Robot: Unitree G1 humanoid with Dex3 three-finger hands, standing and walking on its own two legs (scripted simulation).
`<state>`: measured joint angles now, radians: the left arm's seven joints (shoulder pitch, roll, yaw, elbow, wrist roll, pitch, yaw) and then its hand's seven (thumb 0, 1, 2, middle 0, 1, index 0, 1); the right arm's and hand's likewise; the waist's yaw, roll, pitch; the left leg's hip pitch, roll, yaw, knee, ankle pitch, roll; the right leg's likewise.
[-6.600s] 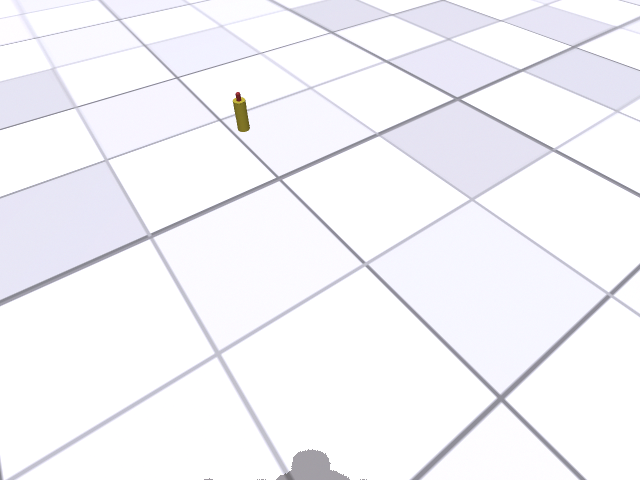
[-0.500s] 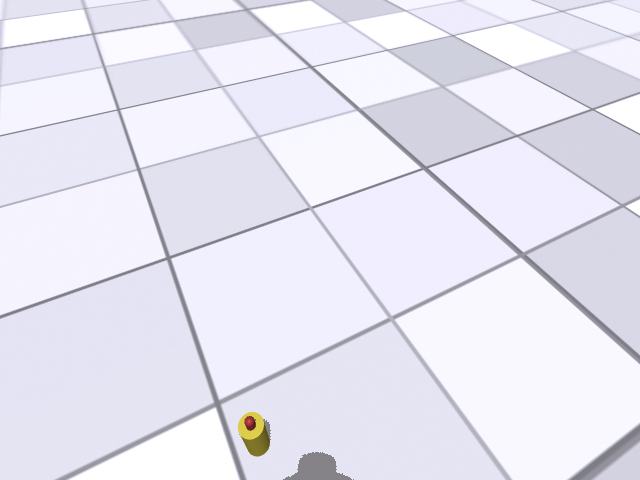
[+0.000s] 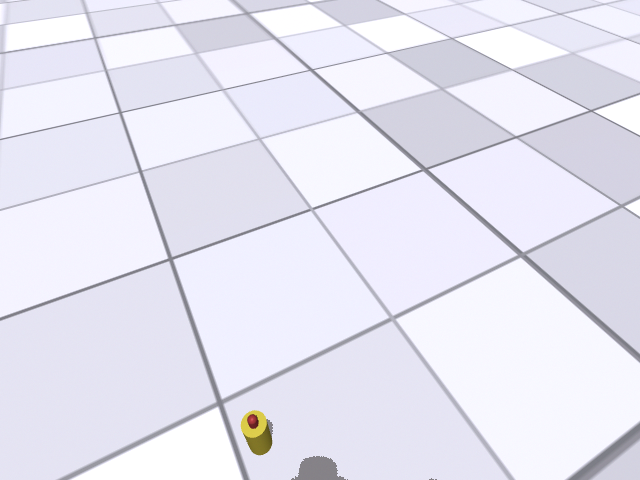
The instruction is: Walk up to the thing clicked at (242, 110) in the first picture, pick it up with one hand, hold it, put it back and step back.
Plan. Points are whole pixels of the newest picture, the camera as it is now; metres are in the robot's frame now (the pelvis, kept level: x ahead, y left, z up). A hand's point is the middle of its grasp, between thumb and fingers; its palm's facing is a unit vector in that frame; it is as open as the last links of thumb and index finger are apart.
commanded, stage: stand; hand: left
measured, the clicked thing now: (256, 431) +0.37 +0.19 -0.67
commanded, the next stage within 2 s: go down in 1.86 s
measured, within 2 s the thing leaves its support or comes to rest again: neither
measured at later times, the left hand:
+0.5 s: hand out of the picture +0.06 +0.26 -0.16, palm faces -0.03 -0.94 -0.34, open 7.4 cm
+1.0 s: hand out of the picture +0.08 +0.25 -0.16, palm faces -0.03 -0.94 -0.34, open 7.4 cm
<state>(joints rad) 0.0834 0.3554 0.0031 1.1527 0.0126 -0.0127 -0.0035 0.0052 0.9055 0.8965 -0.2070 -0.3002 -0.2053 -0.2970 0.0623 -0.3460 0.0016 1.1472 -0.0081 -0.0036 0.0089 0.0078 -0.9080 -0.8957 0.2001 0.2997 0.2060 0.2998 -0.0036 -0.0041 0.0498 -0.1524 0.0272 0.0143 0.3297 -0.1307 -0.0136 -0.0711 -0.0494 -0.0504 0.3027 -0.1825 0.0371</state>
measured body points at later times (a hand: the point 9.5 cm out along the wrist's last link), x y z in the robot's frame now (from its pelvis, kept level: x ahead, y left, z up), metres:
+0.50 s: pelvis +0.00 +0.00 +0.00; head +0.01 +0.01 +0.45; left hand +0.07 +0.30 -0.14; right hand +0.07 -0.30 -0.13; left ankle +0.03 +0.13 -0.75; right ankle -0.01 -0.14 -0.75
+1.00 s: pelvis +0.01 +0.00 +0.00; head +0.02 +0.00 +0.45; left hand +0.08 +0.30 -0.14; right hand +0.09 -0.30 -0.13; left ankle +0.03 +0.13 -0.75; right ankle -0.01 -0.14 -0.75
